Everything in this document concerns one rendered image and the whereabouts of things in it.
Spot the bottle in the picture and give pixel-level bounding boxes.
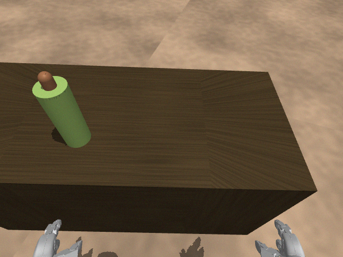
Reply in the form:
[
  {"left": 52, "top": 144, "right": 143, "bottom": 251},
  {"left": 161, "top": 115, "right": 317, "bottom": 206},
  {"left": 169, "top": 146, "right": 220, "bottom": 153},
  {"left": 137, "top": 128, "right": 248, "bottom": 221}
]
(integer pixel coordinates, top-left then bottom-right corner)
[{"left": 32, "top": 71, "right": 91, "bottom": 148}]

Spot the left robot hand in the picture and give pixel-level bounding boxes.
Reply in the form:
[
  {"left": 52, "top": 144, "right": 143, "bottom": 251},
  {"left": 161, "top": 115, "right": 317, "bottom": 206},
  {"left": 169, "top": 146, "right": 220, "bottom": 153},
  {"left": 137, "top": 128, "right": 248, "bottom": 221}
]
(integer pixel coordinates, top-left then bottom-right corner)
[{"left": 33, "top": 220, "right": 83, "bottom": 257}]

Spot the right robot hand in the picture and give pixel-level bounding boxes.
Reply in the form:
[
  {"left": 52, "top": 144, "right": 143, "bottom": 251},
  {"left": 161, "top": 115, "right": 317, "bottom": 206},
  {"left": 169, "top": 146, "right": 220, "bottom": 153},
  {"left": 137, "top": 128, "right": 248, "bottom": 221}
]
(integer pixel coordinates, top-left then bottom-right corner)
[{"left": 255, "top": 220, "right": 305, "bottom": 257}]

